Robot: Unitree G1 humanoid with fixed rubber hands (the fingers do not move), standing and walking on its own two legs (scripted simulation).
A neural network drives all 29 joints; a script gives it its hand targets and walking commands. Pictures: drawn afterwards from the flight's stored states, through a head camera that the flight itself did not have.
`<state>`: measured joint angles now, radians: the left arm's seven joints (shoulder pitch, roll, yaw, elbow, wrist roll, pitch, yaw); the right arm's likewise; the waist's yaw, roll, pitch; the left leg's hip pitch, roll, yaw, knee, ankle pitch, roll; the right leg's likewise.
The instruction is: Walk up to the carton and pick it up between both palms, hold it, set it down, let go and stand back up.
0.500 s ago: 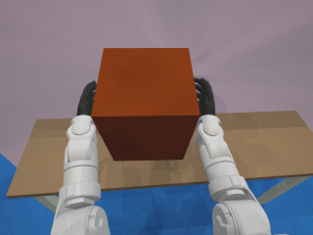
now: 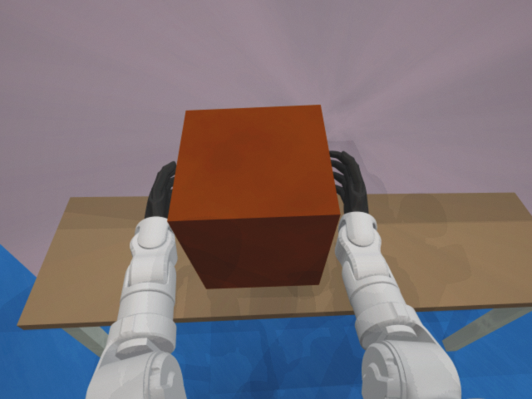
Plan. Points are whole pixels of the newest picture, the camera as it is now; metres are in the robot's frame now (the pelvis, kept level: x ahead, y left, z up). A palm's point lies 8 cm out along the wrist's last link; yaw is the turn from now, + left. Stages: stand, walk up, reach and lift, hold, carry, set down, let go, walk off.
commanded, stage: set down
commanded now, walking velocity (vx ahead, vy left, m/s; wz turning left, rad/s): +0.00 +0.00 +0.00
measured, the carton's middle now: (258, 205) +0.40 +0.02 +0.05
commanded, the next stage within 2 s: none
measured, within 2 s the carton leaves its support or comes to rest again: neither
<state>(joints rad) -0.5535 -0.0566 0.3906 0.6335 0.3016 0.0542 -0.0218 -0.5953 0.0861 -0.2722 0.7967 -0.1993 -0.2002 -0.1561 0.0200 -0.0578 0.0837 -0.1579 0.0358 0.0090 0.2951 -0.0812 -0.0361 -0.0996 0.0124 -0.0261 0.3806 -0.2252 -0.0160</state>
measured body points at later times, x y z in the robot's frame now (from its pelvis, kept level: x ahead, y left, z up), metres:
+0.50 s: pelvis +0.02 +0.00 +0.00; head +0.06 +0.02 +0.45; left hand +0.40 +0.17 +0.02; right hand +0.41 -0.13 +0.05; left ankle +0.05 +0.15 -0.75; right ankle -0.01 -0.10 -0.75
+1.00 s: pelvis +0.04 +0.00 +0.00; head +0.12 +0.02 +0.44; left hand +0.40 +0.18 -0.02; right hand +0.43 -0.12 +0.02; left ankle +0.05 +0.15 -0.75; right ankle -0.01 -0.10 -0.75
